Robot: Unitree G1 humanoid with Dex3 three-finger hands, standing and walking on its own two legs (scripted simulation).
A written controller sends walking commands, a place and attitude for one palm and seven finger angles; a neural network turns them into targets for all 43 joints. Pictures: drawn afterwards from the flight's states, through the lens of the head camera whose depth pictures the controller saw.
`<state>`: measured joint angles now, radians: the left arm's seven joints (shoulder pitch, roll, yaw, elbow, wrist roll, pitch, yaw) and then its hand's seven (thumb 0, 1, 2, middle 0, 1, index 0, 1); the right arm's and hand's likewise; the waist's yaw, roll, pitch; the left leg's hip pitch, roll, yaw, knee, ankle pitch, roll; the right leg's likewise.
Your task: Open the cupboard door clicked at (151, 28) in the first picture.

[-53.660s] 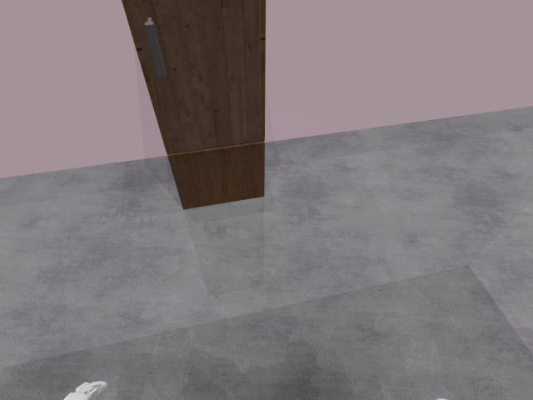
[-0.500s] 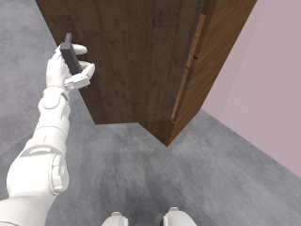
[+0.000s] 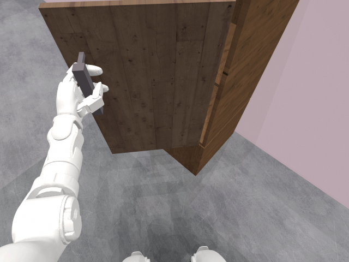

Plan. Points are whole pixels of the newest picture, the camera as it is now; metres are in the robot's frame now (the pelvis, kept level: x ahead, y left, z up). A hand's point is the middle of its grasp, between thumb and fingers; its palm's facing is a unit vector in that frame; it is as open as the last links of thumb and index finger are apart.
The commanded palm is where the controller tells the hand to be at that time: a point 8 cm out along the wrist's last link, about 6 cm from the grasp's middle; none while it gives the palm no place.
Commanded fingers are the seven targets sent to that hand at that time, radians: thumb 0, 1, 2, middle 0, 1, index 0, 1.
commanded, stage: pull the door open along its arc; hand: left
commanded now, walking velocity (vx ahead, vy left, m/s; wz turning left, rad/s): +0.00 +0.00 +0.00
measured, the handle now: (90, 85) +0.51 +0.18 +0.08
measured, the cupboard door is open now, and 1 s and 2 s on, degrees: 49 91 86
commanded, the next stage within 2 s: open thumb and fingers to let go in 0.94 s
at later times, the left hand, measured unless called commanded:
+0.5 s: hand (127, 148) +0.33 +0.08 +0.09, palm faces +0.36 -0.93 +0.03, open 5.9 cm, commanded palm +0.27 +0.14 +0.09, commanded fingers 0.00 0.90 0.90 -0.40 -1.35 -0.40 -1.35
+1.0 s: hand (160, 178) +0.27 +0.02 +0.09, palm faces +0.27 -0.96 -0.04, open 6.0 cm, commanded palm +0.23 +0.06 +0.09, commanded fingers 0.00 0.90 0.90 -0.40 -1.35 -0.40 -1.35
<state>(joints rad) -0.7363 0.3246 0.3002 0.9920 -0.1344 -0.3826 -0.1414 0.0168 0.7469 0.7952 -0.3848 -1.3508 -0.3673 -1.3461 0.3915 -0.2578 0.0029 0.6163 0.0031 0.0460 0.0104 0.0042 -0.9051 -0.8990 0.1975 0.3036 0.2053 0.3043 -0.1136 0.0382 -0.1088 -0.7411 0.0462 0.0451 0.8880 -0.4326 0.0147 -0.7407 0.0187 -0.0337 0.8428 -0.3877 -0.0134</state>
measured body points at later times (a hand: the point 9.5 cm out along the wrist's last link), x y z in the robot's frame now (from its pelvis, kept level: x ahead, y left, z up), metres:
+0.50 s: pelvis +0.01 -0.02 +0.01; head +0.04 -0.03 +0.46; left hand +0.31 +0.13 +0.09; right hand +0.20 -0.23 -0.08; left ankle -0.01 +0.11 -0.69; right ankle +0.01 -0.11 -0.69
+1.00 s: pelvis +0.02 -0.05 +0.01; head +0.02 -0.08 +0.46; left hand +0.25 +0.07 +0.10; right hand +0.21 -0.25 -0.08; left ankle -0.01 +0.11 -0.69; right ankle +0.01 -0.11 -0.69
